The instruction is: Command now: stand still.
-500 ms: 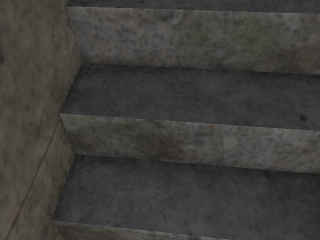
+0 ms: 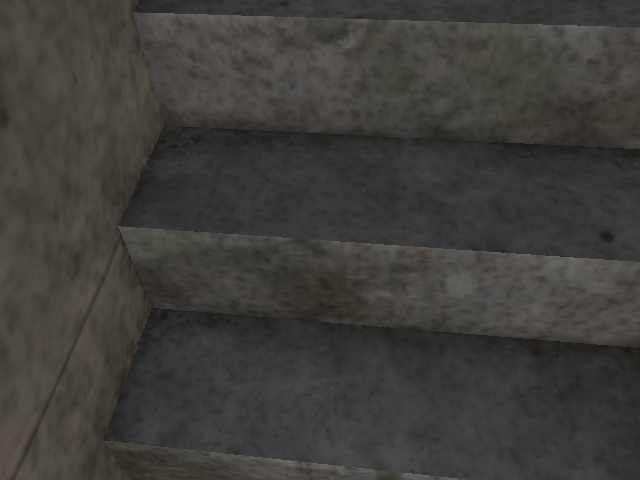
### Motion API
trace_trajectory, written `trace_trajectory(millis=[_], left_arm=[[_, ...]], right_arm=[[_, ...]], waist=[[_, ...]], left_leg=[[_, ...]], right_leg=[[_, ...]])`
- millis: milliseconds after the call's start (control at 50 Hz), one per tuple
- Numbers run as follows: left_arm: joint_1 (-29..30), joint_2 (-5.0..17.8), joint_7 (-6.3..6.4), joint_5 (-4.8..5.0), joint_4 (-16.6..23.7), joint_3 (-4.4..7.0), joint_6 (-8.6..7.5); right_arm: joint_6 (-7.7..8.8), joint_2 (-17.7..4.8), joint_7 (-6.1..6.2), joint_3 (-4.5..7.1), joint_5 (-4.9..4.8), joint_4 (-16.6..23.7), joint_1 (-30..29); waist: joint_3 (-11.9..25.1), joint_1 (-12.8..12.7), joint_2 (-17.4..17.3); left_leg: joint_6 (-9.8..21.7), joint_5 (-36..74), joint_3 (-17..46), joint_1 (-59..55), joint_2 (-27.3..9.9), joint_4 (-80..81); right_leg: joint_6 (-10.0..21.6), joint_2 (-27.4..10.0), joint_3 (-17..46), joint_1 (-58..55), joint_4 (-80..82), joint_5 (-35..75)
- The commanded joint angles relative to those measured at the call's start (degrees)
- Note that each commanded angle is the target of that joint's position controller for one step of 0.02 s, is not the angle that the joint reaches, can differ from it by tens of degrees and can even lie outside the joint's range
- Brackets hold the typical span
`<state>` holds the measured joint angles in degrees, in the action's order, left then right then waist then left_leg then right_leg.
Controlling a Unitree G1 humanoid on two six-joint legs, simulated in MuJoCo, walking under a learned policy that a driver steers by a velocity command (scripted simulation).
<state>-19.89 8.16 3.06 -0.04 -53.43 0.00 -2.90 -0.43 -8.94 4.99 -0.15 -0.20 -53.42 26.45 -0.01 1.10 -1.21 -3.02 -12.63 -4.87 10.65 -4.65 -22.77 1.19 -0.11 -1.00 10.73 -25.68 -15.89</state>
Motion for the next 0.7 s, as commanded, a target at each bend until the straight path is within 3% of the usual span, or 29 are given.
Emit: trace_trajectory(millis=[20,200,240,300,360,380,460,700], left_arm=[[-3.4,4.0,-0.17,-0.05,1.8,0.53,-0.4],[-3.4,4.0,-0.14,-0.05,1.8,0.54,-0.39],[-3.1,4.4,0.56,0.1,2.2,0.8,-0.34],[-3.6,4.1,0.82,0.01,2.2,0.82,-0.5],[-3.4,3.5,0.16,-0.23,1.8,0.54,-0.46],[-2.7,3.7,0.06,-0.11,2.0,0.47,-0.35],[-3.5,3.7,-0.16,0.08,1.8,0.49,-0.57],[-3.4,4.0,-0.16,-0.06,1.8,0.59,-0.4]], right_arm=[[0.16,-4.1,0.11,0.73,0.0,0.7,7.0],[0.2,-3.9,0.14,0.66,-0.03,0.7,7.1],[1.01,-4.1,0.34,1.1,0.04,1.1,7.5],[0.8,-4.3,0.23,1.58,-0.16,1.5,6.9],[-0.3,-4.2,0.0,1.42,-0.12,0.8,6.5],[-0.03,-3.0,0.12,0.92,0.14,0.6,7.3],[0.24,-4.1,0.21,0.89,0.07,0.6,6.9],[0.2,-3.9,0.14,0.71,-0.02,0.7,7.0]], waist=[[-3.6,0.2,1.6],[-3.5,0.1,1.5],[-3.7,0.0,1.4],[-3.2,-0.2,1.2],[-3.7,0.1,2.1],[-4.0,0.5,3.0],[-3.4,0.2,1.7],[-3.6,0.1,1.5]], left_leg=[[5.1,7.4,3.3,0.6,-4.7,2.9],[5.1,7.6,3.2,0.7,-4.7,2.8],[5.0,9.5,3.6,0.4,-4.2,2.7],[4.9,9.3,3.4,0.3,-3.8,2.2],[5.1,5.5,3.2,1.0,-4.1,2.3],[5.2,6.0,3.5,0.6,-4.7,3.2],[5.1,8.3,3.2,0.3,-4.8,3.0],[5.0,7.6,3.1,0.7,-4.7,2.8]], right_leg=[[3.8,-6.9,6.1,2.4,5.0,10.1],[3.8,-7.0,6.1,2.4,4.9,10.4],[3.8,-7.1,5.9,2.0,4.3,14.2],[3.5,-7.4,6.5,1.7,5.2,12.7],[3.6,-7.0,6.6,2.9,6.4,6.8],[3.7,-6.7,5.8,3.4,5.7,7.4],[3.7,-7.0,5.9,2.3,5.2,10.9],[3.7,-7.0,6.0,2.5,4.9,10.2]])
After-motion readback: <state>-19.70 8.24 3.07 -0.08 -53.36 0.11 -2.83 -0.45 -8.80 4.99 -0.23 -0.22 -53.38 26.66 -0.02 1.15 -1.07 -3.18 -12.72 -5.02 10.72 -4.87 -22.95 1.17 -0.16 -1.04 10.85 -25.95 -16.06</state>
